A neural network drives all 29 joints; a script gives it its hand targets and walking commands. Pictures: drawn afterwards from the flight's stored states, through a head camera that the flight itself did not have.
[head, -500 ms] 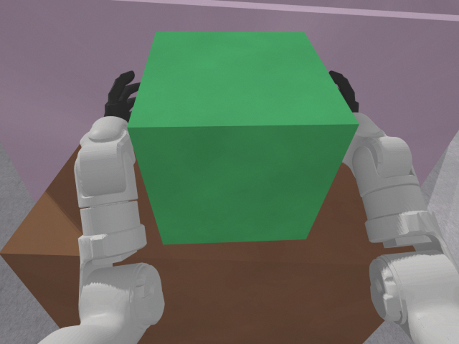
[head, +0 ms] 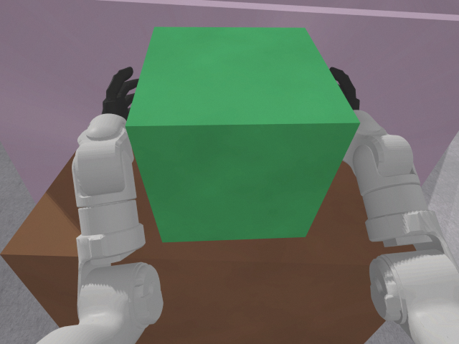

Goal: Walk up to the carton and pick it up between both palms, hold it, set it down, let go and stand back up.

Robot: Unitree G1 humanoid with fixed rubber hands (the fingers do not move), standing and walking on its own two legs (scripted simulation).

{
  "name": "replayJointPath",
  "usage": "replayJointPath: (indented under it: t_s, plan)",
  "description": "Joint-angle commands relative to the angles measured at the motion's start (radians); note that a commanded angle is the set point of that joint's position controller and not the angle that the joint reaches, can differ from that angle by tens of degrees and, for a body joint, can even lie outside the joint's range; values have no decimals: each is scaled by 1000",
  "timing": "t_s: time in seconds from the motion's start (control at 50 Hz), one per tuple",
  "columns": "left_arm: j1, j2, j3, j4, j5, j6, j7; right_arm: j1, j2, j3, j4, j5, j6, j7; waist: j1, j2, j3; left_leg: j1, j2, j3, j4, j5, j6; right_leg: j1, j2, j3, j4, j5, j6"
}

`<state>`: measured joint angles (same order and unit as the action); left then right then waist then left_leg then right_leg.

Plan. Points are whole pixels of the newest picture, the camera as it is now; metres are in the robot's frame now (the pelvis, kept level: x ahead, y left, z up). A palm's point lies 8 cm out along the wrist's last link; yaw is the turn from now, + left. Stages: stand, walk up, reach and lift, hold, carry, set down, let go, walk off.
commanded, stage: hold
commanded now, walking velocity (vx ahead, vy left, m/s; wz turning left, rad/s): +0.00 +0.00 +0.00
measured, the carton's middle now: (232, 136) +0.39 +0.01 +0.23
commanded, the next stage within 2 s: set down in 0.92 s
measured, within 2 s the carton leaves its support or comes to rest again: neither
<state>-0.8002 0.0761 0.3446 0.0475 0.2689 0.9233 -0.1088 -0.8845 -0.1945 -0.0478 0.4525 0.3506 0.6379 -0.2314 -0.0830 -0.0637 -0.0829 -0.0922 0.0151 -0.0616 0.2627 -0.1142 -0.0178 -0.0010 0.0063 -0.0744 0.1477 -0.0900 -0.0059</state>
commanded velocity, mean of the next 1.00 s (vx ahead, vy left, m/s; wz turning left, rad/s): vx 0.00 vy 0.00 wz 0.00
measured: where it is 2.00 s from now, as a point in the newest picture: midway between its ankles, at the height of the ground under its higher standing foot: outside the picture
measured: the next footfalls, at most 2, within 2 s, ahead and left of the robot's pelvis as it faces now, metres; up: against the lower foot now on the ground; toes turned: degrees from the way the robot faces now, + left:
none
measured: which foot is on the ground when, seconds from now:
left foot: down 0.00-1.00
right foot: down 0.00-1.00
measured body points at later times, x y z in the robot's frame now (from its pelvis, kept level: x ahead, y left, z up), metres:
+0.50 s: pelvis +0.00 +0.00 +0.00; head -0.05 +0.03 +0.45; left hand +0.38 +0.18 +0.27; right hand +0.39 -0.16 +0.27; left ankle +0.02 +0.13 -0.75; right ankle +0.00 -0.11 -0.75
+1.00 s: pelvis +0.00 +0.00 +0.00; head -0.05 +0.03 +0.45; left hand +0.38 +0.18 +0.27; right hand +0.39 -0.16 +0.28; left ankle +0.02 +0.13 -0.75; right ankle +0.00 -0.11 -0.75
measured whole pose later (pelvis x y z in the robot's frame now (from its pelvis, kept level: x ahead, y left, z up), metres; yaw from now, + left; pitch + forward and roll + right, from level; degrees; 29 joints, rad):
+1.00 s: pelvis +0.00 +0.00 +0.00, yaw +0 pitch -4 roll -1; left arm -0.81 0.08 0.35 0.05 0.27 0.90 -0.13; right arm -0.89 -0.18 -0.06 0.43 0.32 0.64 -0.23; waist -0.08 -0.06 -0.07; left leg -0.08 0.01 -0.06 0.26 -0.11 -0.02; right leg 0.00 0.01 -0.07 0.16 -0.10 -0.01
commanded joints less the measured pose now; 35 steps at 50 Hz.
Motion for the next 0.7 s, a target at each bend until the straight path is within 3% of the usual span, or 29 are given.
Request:
replayJointPath:
  t_s: [0.0,0.04,0.14,0.26,0.34,0.4,0.5,0.58,0.68]
  plan:
    - [-573,-371,-361,-80,-173,-39,-145,-659,315,196,-223,82,-24,47,-10,99,-323,84,-64,54,0,201,-32,113,39,1,14,150,7]
    - [-568,-375,-350,-65,-170,-37,-149,-658,313,181,-209,80,-22,50,-8,98,-293,65,-59,47,-8,162,-32,102,39,1,13,112,3]
    - [-555,-382,-363,-129,-177,-49,-152,-630,335,213,-262,100,-26,45,-12,82,-367,116,-63,47,8,275,-32,145,44,4,22,229,9]
    - [-538,-378,-370,-138,-181,-41,-147,-635,322,222,-279,105,-24,46,-2,83,-339,110,-58,46,3,247,-33,130,45,2,19,195,4]
    - [-583,-379,-359,-105,-180,-53,-143,-669,334,203,-250,87,-32,58,-3,83,-317,63,-59,52,-16,143,-27,97,38,-1,17,104,7]
    - [-574,-389,-381,-142,-184,-60,-137,-654,334,199,-270,81,-39,55,-15,105,-373,95,-63,54,3,220,-29,126,41,0,28,178,11]
    - [-584,-369,-351,-57,-173,-42,-153,-675,327,192,-215,85,-22,51,-4,72,-290,36,-62,52,-14,123,-21,105,35,1,19,98,9]
    - [-565,-384,-363,-118,-178,-53,-154,-644,342,201,-253,91,-26,46,-14,95,-367,76,-64,48,4,230,-20,142,35,11,31,212,8]
    - [-560,-373,-354,-112,-171,-43,-167,-644,345,217,-253,98,-15,44,-2,74,-340,93,-61,46,-5,228,-23,124,40,4,14,182,5]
